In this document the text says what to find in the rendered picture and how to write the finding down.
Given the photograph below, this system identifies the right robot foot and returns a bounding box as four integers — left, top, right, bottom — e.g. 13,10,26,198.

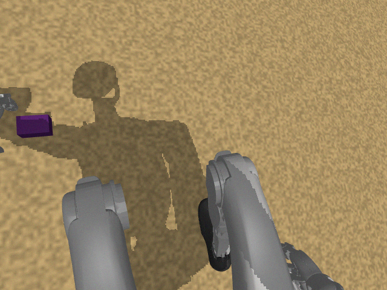
198,198,231,272

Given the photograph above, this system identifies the small box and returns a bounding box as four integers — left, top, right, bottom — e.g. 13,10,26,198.
16,114,53,138

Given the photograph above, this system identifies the right robot hand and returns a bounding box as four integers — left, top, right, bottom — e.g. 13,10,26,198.
281,242,322,290

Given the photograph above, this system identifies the right robot arm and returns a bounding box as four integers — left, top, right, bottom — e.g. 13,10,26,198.
306,273,344,290

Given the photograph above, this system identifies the left robot hand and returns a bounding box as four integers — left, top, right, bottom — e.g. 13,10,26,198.
0,94,18,153

